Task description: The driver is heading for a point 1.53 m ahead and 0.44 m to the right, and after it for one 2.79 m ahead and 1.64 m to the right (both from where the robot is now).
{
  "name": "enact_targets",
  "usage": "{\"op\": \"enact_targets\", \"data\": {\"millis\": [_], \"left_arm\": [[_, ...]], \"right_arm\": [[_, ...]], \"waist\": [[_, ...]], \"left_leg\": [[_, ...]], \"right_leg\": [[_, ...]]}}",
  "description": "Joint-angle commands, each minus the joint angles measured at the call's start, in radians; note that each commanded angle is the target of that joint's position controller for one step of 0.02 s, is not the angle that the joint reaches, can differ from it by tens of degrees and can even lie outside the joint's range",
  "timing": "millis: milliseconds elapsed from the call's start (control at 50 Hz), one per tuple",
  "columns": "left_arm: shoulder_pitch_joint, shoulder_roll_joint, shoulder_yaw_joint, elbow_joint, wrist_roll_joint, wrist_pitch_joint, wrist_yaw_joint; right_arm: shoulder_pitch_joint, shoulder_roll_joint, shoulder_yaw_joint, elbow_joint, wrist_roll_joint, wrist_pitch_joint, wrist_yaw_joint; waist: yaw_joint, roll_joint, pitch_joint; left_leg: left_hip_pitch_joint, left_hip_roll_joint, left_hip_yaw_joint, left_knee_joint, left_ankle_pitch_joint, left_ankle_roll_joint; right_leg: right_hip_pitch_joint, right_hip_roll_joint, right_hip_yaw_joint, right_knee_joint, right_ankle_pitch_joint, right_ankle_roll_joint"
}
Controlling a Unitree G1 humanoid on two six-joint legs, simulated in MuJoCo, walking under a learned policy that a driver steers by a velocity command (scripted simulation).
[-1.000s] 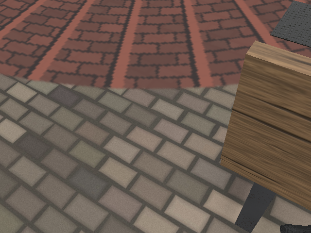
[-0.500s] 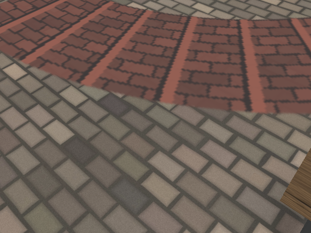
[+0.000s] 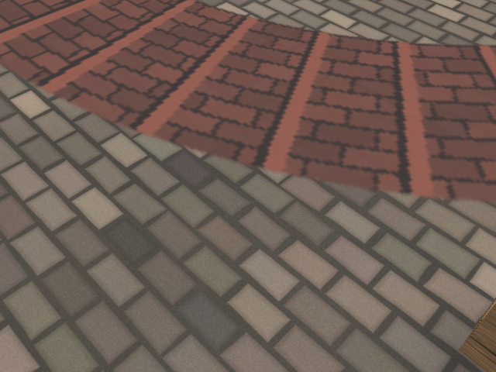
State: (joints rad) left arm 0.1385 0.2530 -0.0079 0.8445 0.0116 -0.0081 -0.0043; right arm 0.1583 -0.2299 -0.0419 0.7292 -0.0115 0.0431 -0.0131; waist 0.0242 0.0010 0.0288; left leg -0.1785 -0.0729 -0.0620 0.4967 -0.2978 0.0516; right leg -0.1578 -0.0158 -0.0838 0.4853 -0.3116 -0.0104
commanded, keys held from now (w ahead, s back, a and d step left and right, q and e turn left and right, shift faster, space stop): w+shift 0.98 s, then w+e+shift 0.02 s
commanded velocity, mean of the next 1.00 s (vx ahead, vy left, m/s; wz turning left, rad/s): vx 0.77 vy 0.00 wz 0.00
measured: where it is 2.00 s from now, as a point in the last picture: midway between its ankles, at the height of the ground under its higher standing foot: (314, 157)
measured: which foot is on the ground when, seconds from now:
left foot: down 0.00-0.36, up 0.38-0.84, down 0.86-1.00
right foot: down 0.00-0.06, up 0.08-0.34, down 0.36-0.88, up 0.90-1.00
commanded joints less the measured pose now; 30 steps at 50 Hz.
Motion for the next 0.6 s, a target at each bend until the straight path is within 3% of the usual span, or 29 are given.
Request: {"op": "enact_targets", "data": {"millis": [20, 40, 60, 80, 100, 120, 140, 180, 220, 240, 260, 280, 300, 320, 340, 360, 380, 400, 420, 440, 460, 480, 500, 520, 560, 580, 600], "left_arm": [[0.006, 0.118, 0.030, -0.026, -0.005, -0.009, 0.007], [0.023, 0.119, 0.035, -0.014, -0.016, -0.008, 0.007], [-0.004, 0.112, 0.037, -0.019, -0.026, -0.013, 0.009], [-0.053, 0.093, 0.034, -0.044, -0.041, -0.028, 0.012], [-0.104, 0.073, 0.029, -0.076, -0.055, -0.048, 0.014], [-0.150, 0.098, 0.036, -0.100, -0.058, -0.071, 0.011], [-0.171, 0.118, 0.044, -0.117, -0.062, -0.091, 0.003], [-0.121, 0.121, 0.045, -0.118, -0.063, -0.111, -0.013], [-0.134, 0.129, 0.045, -0.123, -0.036, -0.118, -0.028], [-0.140, 0.126, 0.048, -0.136, 0.053, -0.065, -0.053], [-0.121, 0.111, 0.048, -0.140, 0.050, -0.043, -0.063], [-0.077, 0.105, 0.048, -0.134, 0.030, -0.032, -0.066], [0.002, 0.109, 0.052, -0.114, 0.020, -0.027, -0.062], [0.104, 0.136, 0.067, -0.082, 0.020, -0.026, -0.050], [0.270, 0.169, 0.085, -0.037, 0.023, -0.034, -0.033], [0.501, 0.248, 0.107, 0.010, 0.048, -0.046, -0.008], [0.561, 0.339, 0.113, 0.014, 0.054, -0.062, 0.004], [0.371, 0.280, 0.100, -0.020, 0.046, -0.057, 0.001], [0.244, 0.231, 0.094, -0.058, 0.038, -0.057, 0.000], [0.205, 0.194, 0.086, -0.065, 0.029, -0.064, -0.003], [0.186, 0.180, 0.081, -0.066, 0.022, -0.069, -0.005], [0.197, 0.157, 0.073, -0.056, 0.023, -0.075, -0.003], [0.225, 0.162, 0.076, -0.042, 0.019, -0.076, 0.008], [0.259, 0.159, 0.072, -0.019, 0.015, -0.076, 0.011], [0.301, 0.162, 0.076, 0.000, -0.003, -0.078, 0.002], [0.333, 0.143, 0.069, 0.012, -0.010, -0.079, -0.004], [0.356, 0.151, 0.069, 0.021, -0.014, -0.088, -0.010]], "right_arm": [[0.025, -0.138, -0.042, -0.038, 0.007, -0.006, -0.007], [0.064, -0.166, -0.055, -0.027, 0.018, -0.005, -0.004], [0.096, -0.179, -0.059, -0.031, 0.023, -0.012, 0.002], [0.134, -0.198, -0.061, -0.030, 0.029, -0.032, 0.009], [0.144, -0.217, -0.062, -0.021, 0.038, -0.060, 0.011], [0.159, -0.208, -0.060, -0.015, 0.037, -0.092, 0.010], [0.174, -0.195, -0.055, -0.012, 0.025, -0.118, 0.011], [0.161, -0.180, -0.048, -0.023, 0.025, -0.141, 0.015], [0.146, -0.181, -0.049, -0.031, 0.039, -0.134, 0.011], [0.168, -0.218, -0.053, 0.012, -0.038, -0.131, 0.021], [0.146, -0.206, -0.055, 0.013, -0.035, -0.133, 0.025], [0.140, -0.209, -0.056, 0.022, -0.025, -0.134, 0.029], [0.129, -0.216, -0.058, 0.030, -0.015, -0.134, 0.032], [0.120, -0.214, -0.055, 0.036, -0.010, -0.136, 0.035], [0.106, -0.205, -0.049, 0.040, -0.019, -0.142, 0.035], [0.035, -0.144, -0.028, 0.014, -0.036, -0.144, 0.030], [0.048, -0.038, -0.006, -0.051, -0.022, -0.149, 0.026], [0.083, -0.078, -0.011, -0.053, -0.017, -0.145, 0.030], [0.092, -0.122, -0.020, -0.042, -0.022, -0.140, 0.039], [0.100, -0.131, -0.020, -0.026, -0.034, -0.137, 0.051], [0.114, -0.123, -0.015, -0.014, -0.042, -0.133, 0.059], [0.099, -0.113, -0.009, -0.016, -0.053, -0.119, 0.070], [0.094, -0.108, -0.008, -0.025, -0.051, -0.109, 0.070], [0.060, -0.091, 0.003, -0.033, -0.061, -0.101, 0.074], [-0.003, -0.107, 0.003, -0.052, -0.042, -0.099, 0.073], [-0.080, -0.124, 0.004, -0.071, -0.034, -0.095, 0.080], [-0.138, -0.124, 0.019, -0.087, -0.033, -0.095, 0.078]], "waist": [[-0.010, 0.019, -0.124], [-0.023, 0.042, -0.098], [-0.053, 0.055, -0.011], [-0.077, 0.094, 0.074], [-0.080, 0.142, 0.147], [-0.097, 0.143, 0.171], [-0.107, 0.130, 0.144], [-0.088, 0.091, 0.042], [-0.093, 0.091, 0.009], [-0.079, 0.145, 0.002], [-0.063, 0.153, 0.028], [-0.045, 0.149, 0.028], [-0.006, 0.121, 0.027], [0.045, 0.070, 0.007], [0.131, 0.000, -0.051], [0.255, -0.176, -0.132], [0.203, -0.393, -0.171], [0.096, -0.224, -0.069], [0.030, -0.106, -0.009], [0.001, -0.049, -0.003], [-0.024, -0.066, -0.006], [-0.028, -0.086, 0.019], [-0.026, -0.068, 0.045], [-0.024, -0.042, 0.081], [-0.011, -0.038, 0.109], [0.015, -0.029, 0.118], [0.027, -0.018, 0.105]], "left_leg": [[0.088, 0.101, -0.116, -0.052, 0.257, 0.060], [0.073, 0.111, -0.154, -0.076, -0.099, 0.095], [0.025, 0.160, -0.254, -0.139, -0.453, 0.138], [-0.008, 0.241, -0.405, -0.240, -0.644, 0.191], [-0.018, 0.330, -0.555, -0.328, -0.677, 0.242], [0.026, 0.385, -0.633, -0.367, -0.596, 0.267], [0.128, 0.417, -0.664, -0.369, -0.499, 0.273], [0.260, 0.382, -0.557, -0.325, -0.364, 0.233], [0.206, 0.300, -0.379, -0.330, -0.262, 0.181], [0.103, 0.234, -0.266, -0.364, -0.244, 0.174], [-0.020, 0.198, -0.200, -0.373, -0.202, 0.160], [-0.104, 0.192, -0.168, -0.371, -0.190, 0.152], [-0.183, 0.195, -0.146, -0.337, -0.194, 0.145], [-0.251, 0.182, -0.121, -0.249, -0.113, 0.133], [-0.320, 0.153, -0.079, -0.045, 0.058, 0.117], [-0.434, 0.064, 0.022, 0.380, 0.136, 0.084], [-0.593, -0.060, -0.035, 0.694, -0.261, 0.054], [-0.689, -0.022, -0.128, 0.833, -0.157, 0.075], [-0.711, 0.060, -0.100, 0.850, -0.043, 0.079], [-0.658, 0.110, -0.075, 0.798, 0.020, 0.069], [-0.612, 0.143, -0.044, 0.737, 0.043, 0.049], [-0.597, 0.160, -0.022, 0.723, 0.076, 0.030], [-0.610, 0.150, -0.015, 0.701, 0.109, 0.011], [-0.640, 0.167, -0.016, 0.665, 0.155, -0.005], [-0.675, 0.173, 0.035, 0.546, 0.210, -0.035], [-0.668, 0.173, 0.061, 0.484, 0.244, -0.046], [-0.658, 0.171, 0.089, 0.434, 0.281, -0.045]], "right_leg": [[0.003, -0.029, 0.038, -0.017, 0.088, -0.022], [-0.069, -0.004, 0.017, 0.028, -0.153, -0.034], [-0.194, -0.003, 0.034, 0.079, -0.293, -0.051], [-0.303, 0.008, 0.047, 0.154, -0.314, -0.068], [-0.386, 0.009, 0.056, 0.224, -0.229, -0.085], [-0.489, -0.026, 0.116, 0.315, -0.221, -0.101], [-0.604, -0.060, 0.165, 0.409, -0.220, -0.113], [-0.696, -0.099, 0.180, 0.461, -0.135, -0.106], [-0.600, -0.098, 0.122, 0.344, -0.059, -0.060], [-0.446, -0.046, 0.033, 0.265, -0.059, -0.032], [-0.304, -0.026, 0.005, 0.193, -0.023, -0.014], [-0.175, -0.002, -0.028, 0.149, 0.024, -0.003], [-0.038, 0.017, -0.059, 0.114, 0.086, 0.000], [0.104, 0.044, -0.075, 0.104, 0.078, -0.005], [0.285, 0.048, -0.055, 0.088, 0.024, -0.024], [0.429, -0.123, 0.165, -0.025, -0.224, -0.059], [0.388, -0.367, 0.701, -0.308, -0.670, -0.103], [0.258, -0.399, 0.900, -0.376, -0.752, -0.161], [0.182, -0.385, 0.763, -0.313, -0.650, -0.157], [0.112, -0.319, 0.614, -0.298, -0.520, -0.145], [0.067, -0.266, 0.516, -0.323, -0.447, -0.133], [0.026, -0.231, 0.455, -0.357, -0.399, -0.131], [0.014, -0.222, 0.417, -0.386, -0.326, -0.135], [0.005, -0.225, 0.389, -0.415, -0.271, -0.158], [0.034, -0.201, 0.301, -0.458, -0.131, -0.177], [0.046, -0.189, 0.243, -0.473, -0.033, -0.179], [0.074, -0.184, 0.218, -0.484, 0.003, -0.180]]}}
